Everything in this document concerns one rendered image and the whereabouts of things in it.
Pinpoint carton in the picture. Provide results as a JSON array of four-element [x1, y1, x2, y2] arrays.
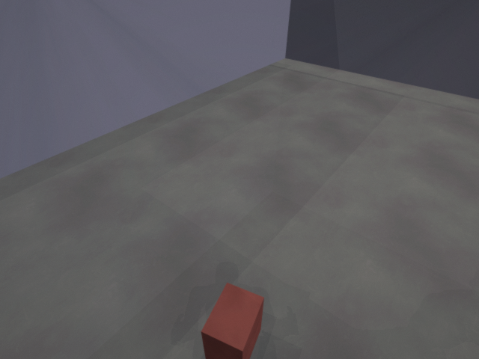
[[201, 283, 264, 359]]

